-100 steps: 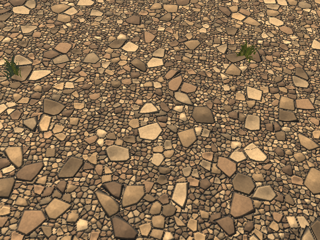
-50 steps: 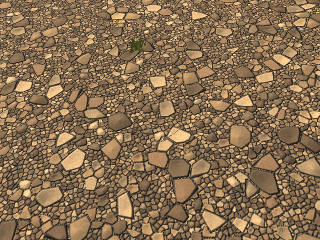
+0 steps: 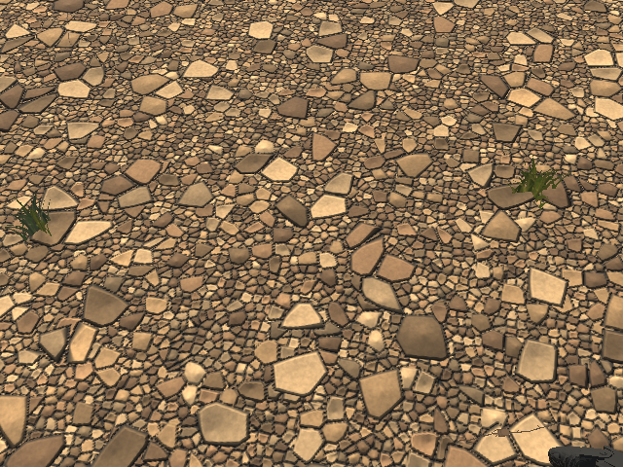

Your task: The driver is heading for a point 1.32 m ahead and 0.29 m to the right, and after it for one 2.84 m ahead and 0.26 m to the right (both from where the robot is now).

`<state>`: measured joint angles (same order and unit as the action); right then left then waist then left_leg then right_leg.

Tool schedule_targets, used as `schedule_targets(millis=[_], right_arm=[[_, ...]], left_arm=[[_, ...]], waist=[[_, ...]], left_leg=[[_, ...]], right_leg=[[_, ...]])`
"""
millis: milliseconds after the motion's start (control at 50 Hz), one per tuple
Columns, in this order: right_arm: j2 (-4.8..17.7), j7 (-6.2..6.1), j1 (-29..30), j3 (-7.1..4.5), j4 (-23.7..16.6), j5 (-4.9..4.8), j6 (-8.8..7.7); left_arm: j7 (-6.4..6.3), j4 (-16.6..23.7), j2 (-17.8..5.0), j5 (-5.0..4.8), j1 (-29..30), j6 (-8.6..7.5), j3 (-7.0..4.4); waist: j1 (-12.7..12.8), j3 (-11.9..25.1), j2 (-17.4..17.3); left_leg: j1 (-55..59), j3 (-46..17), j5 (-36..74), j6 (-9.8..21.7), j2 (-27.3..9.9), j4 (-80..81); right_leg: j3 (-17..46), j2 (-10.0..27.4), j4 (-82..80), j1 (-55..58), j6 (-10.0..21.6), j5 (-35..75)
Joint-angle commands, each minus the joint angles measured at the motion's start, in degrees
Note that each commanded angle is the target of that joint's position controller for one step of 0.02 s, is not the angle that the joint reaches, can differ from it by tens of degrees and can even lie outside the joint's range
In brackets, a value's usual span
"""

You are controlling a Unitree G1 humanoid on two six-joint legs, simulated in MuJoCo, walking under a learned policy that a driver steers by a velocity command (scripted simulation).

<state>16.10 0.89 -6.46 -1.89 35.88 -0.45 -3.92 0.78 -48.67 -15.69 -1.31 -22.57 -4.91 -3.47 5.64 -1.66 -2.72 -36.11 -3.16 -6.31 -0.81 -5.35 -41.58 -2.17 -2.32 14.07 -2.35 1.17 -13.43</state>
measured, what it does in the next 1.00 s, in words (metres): walks ahead, turning right: left foot, then right foot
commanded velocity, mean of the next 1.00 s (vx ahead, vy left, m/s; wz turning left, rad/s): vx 0.13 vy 0.00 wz -0.38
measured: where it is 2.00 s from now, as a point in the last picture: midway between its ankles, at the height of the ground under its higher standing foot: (402, 419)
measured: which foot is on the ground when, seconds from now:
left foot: up 0.00-0.10, down 0.12-0.56, up 0.58-0.98, down 1.00-1.00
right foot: down 0.00-0.12, up 0.14-0.54, down 0.56-1.00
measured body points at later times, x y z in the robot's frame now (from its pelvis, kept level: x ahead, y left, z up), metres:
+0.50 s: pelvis +0.15 +0.03 -0.01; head +0.18 +0.00 +0.44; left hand +0.39 +0.25 -0.09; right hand +0.22 -0.29 -0.11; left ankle +0.21 +0.14 -0.74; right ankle +0.17 -0.10 -0.72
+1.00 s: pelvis +0.19 +0.01 -0.01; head +0.20 +0.00 +0.44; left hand +0.46 +0.16 -0.10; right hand +0.18 -0.30 -0.12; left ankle +0.22 +0.12 -0.75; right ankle +0.16 -0.10 -0.74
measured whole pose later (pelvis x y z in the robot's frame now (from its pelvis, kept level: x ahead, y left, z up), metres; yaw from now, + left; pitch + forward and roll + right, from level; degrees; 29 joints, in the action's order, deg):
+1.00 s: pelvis +0.19 +0.01 -0.01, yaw -26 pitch +1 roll +0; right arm 16.5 0.4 -11.8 -2.9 45.0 -0.8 -0.1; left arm -0.4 -37.5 -15.3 0.6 -8.9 1.2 -1.2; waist -0.9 0.3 -0.3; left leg -13.3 0.1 -19.7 -0.1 -0.5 -31.4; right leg 3.2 -3.5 32.2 -17.3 2.3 -15.6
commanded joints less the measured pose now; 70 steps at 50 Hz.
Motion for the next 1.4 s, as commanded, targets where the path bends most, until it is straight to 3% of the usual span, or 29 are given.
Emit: schedule_targets(millis=[20,100,120,140,160,180,220,260,320,520,540,560,580,600,620,660,860,900,980,1000,1020,1040,1080,1160,1260,1320,1360,1380,1400], right_arm=[[3.4,0.82,5.2,-0.66,-5.1,-0.28,-1.74],[7.6,0.61,-3.1,-3.06,-2.8,1.00,-2.61],[10.6,0.02,-9.0,-4.05,-2.0,1.85,-2.53],[15.0,-0.86,-13.7,-4.74,-2.5,3.61,-1.56],[13.5,-0.55,-13.8,-4.33,-2.9,2.91,-0.39],[9.9,-0.38,-11.1,-3.48,-3.3,2.07,0.44],[5.4,-0.38,-4.8,-2.08,-2.4,0.75,0.87],[5.8,-0.31,-0.5,-2.39,-1.5,1.73,0.55],[7.2,-0.99,2.6,-3.23,-0.7,2.08,0.10],[11.1,-1.36,2.5,-4.84,2.7,-1.22,2.73],[9.5,-1.22,-0.4,-4.51,4.1,-1.06,2.99],[6.5,-1.02,-3.0,-3.72,4.5,0.62,3.27],[5.7,-1.74,0.3,-3.01,1.0,2.25,3.52],[8.3,-2.19,3.8,-3.88,0.8,1.48,3.73],[8.6,-2.28,3.4,-4.11,0.8,0.34,3.96],[9.3,-3.14,2.0,-4.65,2.3,1.06,4.03],[5.3,-1.71,0.2,-2.85,4.0,0.02,4.30],[4.7,-0.97,-0.3,-2.31,4.3,-0.08,4.16],[5.2,-0.33,-3.8,-2.04,5.6,-0.59,2.57],[6.1,-0.46,-6.5,-2.00,6.4,-0.47,1.90],[10.0,-0.78,-10.1,-2.77,7.3,-0.43,1.33],[14.2,-0.31,-12.5,-4.22,8.3,0.04,1.01],[10.9,-0.68,-13.3,-3.38,8.2,0.85,-0.24],[8.0,-1.98,-14.8,-2.99,7.9,-0.91,0.29],[10.5,-2.54,-15.9,-4.16,6.3,-1.09,1.63],[11.0,-2.41,-14.7,-4.53,5.3,-1.59,1.74],[8.0,-2.14,-13.8,-3.74,4.4,-1.05,1.51],[3.8,-1.83,-13.3,-2.41,3.2,0.10,1.31],[-0.4,-2.16,-17.3,-1.16,-0.2,-1.41,0.48]], left_arm=[[-0.49,3.8,-11.5,-0.70,2.5,-0.16,-2.40],[-1.18,3.5,-11.1,-0.46,2.4,1.41,-2.20],[-1.22,4.9,-8.8,0.35,2.9,1.23,-1.41],[-1.21,6.5,-2.7,1.94,-2.1,1.03,0.55],[-1.39,5.6,-4.5,0.36,-7.7,1.18,0.51],[-1.69,5.4,-9.6,-0.90,-4.6,2.04,-1.16],[-2.43,6.4,-8.8,-0.50,1.0,4.02,-1.49],[-2.79,7.0,-6.7,0.00,-0.2,6.35,-1.49],[-2.85,9.2,-5.2,0.43,2.2,7.80,-1.36],[0.22,15.4,-7.7,0.83,10.1,9.18,-2.51],[-0.24,15.0,-9.1,1.10,8.6,9.04,-3.22],[-1.26,15.3,-14.7,0.95,6.5,8.71,-4.77],[-1.60,17.5,-19.6,2.27,7.2,7.92,-5.27],[-0.97,17.1,-16.8,2.96,6.0,6.42,-4.52],[-0.84,16.8,-15.3,2.67,7.7,5.32,-3.87],[-1.41,17.3,-12.4,0.77,13.1,5.13,-3.13],[-2.42,17.1,-9.1,2.13,14.5,6.32,-1.39],[-1.72,15.2,-7.4,2.35,13.1,6.11,-0.42],[-1.24,13.1,-9.6,1.86,12.3,5.36,-0.56],[-1.34,13.5,-7.9,1.86,13.8,4.77,0.01],[-1.30,15.3,-5.3,2.21,15.1,3.87,0.62],[-1.53,17.0,-6.3,1.15,18.4,2.42,0.08],[-1.46,17.5,-9.5,-0.57,21.7,0.38,-1.40],[0.34,16.7,-5.3,1.09,22.9,-1.36,-0.82],[1.38,17.1,-3.3,0.11,25.2,-1.48,-0.36],[0.86,16.2,-6.3,-0.65,20.9,-1.62,-1.61],[-0.19,14.2,-8.9,-0.50,12.3,-1.74,-3.01],[-0.89,13.0,-12.2,0.28,3.0,-1.75,-3.96],[-0.47,11.6,-18.0,2.07,-1.1,-1.13,-4.95]], waist=[[-2.0,-2.4,6.4],[-8.0,5.0,7.6],[-10.8,10.7,5.7],[-10.0,20.1,-8.8],[-9.4,29.4,-15.2],[-9.6,23.2,-8.3],[-7.1,11.6,-3.6],[-3.8,7.7,-5.5],[-3.1,5.9,-5.3],[-4.1,5.3,-2.8],[-4.0,5.5,-0.2],[-4.8,5.5,12.5],[-4.2,4.5,22.8],[-1.1,7.8,14.7],[-2.8,7.0,13.0],[-5.2,6.3,8.9],[-4.2,8.9,11.1],[-3.5,8.0,11.5],[-5.4,1.1,10.0],[-6.3,0.3,7.1],[-5.9,0.5,-1.2],[-7.5,-3.3,-10.5],[-8.9,-6.7,-8.0],[-9.5,-2.2,-4.4],[-10.1,-1.0,-6.2],[-6.9,-0.3,-6.6],[-2.2,3.2,-5.3],[1.6,10.7,1.7],[-0.7,16.5,20.9]], left_leg=[[6.1,1.3,5.8,-0.4,2.5,8.1],[23.7,2.4,11.8,3.3,5.5,16.7],[35.9,-0.8,23.4,5.4,0.3,14.8],[55.4,-16.0,44.6,12.4,-16.8,9.2],[57.1,-27.7,40.9,18.6,-23.0,12.9],[50.9,-21.9,34.5,16.9,-19.2,15.2],[38.4,-10.7,29.4,14.2,-13.8,18.2],[25.7,-4.9,24.6,13.7,-11.6,23.1],[21.5,-0.2,20.2,14.9,-12.4,26.6],[24.6,6.8,3.6,9.2,-13.3,19.0],[22.4,8.8,-0.9,6.0,-10.9,14.1],[14.2,14.7,-11.7,0.6,-4.7,-0.4],[-1.0,12.0,-33.2,-4.1,4.7,-15.6],[-1.9,2.4,-33.9,-3.8,4.7,-25.0],[-2.7,0.5,-29.1,-2.9,3.8,-26.8],[-2.9,-0.8,-20.8,-2.6,2.6,-23.6],[13.7,0.7,-13.5,-4.1,3.5,-3.4],[18.7,2.4,-12.8,-3.2,3.5,2.2],[25.1,5.6,-14.1,2.4,6.3,13.5],[27.0,0.0,-15.8,4.9,2.8,16.5],[29.8,-12.5,-23.0,10.0,-4.8,21.4],[29.7,-29.9,-31.6,16.3,-12.5,30.8],[33.0,-33.8,-28.0,17.8,-14.5,33.0],[38.4,-19.8,-10.7,13.2,-6.4,31.3],[27.9,-15.3,-6.7,12.1,-3.4,29.3],[23.9,-18.7,-8.5,10.2,-4.7,26.9],[19.2,-17.1,-5.2,7.3,-1.1,18.1],[13.3,-12.0,-10.5,4.8,3.2,1.2],[-2.4,-5.5,-27.5,2.2,9.7,-16.8]], right_leg=[[10.7,14.1,-4.1,-5.4,9.9,15.6],[10.1,10.8,11.8,-3.1,4.1,31.3],[8.2,7.1,22.3,-9.3,1.3,23.1],[4.8,0.6,43.1,-26.4,-2.8,-10.6],[9.6,-1.0,55.4,-30.6,-4.0,-27.3],[10.3,1.8,60.0,-33.6,-4.5,-24.3],[6.9,5.4,58.1,-35.8,-5.5,-18.9],[5.3,6.5,54.7,-27.7,-6.5,-14.2],[4.1,7.1,47.1,-25.2,-6.6,-9.3],[-1.6,4.5,19.1,-13.4,0.0,0.5],[-0.5,3.4,14.7,-8.8,1.7,5.4],[12.5,12.0,8.3,-1.9,5.6,23.9],[32.9,24.8,5.3,-0.1,18.2,29.9],[31.9,24.2,4.7,-1.2,21.0,29.4],[26.4,21.3,5.3,-1.9,18.2,28.0],[21.4,16.9,6.5,-2.5,12.8,25.1],[18.7,13.6,7.0,-7.4,12.1,17.1],[19.1,12.7,4.2,-10.5,11.4,-3.4],[20.0,10.9,4.4,-17.7,8.0,-25.9],[18.1,9.2,9.5,-20.3,6.2,-23.7],[9.2,3.1,20.6,-26.7,2.6,-19.1],[1.1,-1.9,30.1,-34.3,-0.2,-15.3],[6.9,1.9,40.8,-42.6,-0.3,-16.0],[4.7,2.8,33.0,-40.1,-2.0,-3.4],[2.4,-0.3,18.5,-23.7,-4.3,3.2],[3.9,0.6,13.7,-14.0,-3.3,6.5],[4.5,2.4,10.8,-0.9,-0.8,5.2],[13.9,12.0,9.5,11.5,2.6,-0.9],[40.9,25.4,1.4,21.7,10.9,-18.5]])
